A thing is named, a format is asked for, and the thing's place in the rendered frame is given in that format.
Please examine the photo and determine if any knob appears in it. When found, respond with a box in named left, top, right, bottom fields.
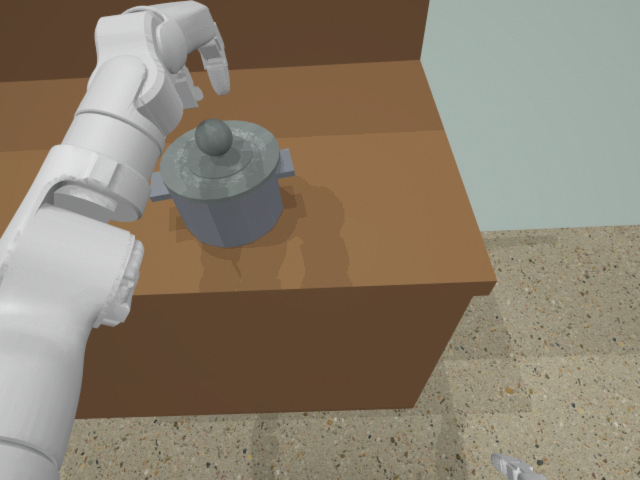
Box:
left=195, top=118, right=233, bottom=156

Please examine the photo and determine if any right robot hand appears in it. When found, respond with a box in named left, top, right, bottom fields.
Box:
left=491, top=453, right=546, bottom=480

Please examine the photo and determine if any lid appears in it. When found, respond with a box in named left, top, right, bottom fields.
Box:
left=160, top=120, right=280, bottom=204

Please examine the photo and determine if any left robot hand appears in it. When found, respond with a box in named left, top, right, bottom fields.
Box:
left=150, top=0, right=230, bottom=110

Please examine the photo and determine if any pot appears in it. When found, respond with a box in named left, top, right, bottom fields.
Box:
left=150, top=148, right=295, bottom=248

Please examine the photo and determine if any robot left forearm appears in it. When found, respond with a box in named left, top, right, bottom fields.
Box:
left=0, top=6, right=187, bottom=286

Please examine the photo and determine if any robot left upper arm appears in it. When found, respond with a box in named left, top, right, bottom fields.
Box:
left=0, top=203, right=144, bottom=480

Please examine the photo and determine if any table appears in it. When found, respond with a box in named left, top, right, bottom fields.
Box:
left=0, top=0, right=497, bottom=419

